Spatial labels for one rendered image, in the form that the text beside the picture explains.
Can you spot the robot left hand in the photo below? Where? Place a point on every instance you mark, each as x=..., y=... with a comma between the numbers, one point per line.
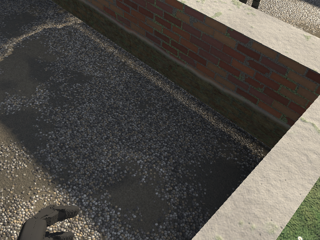
x=35, y=228

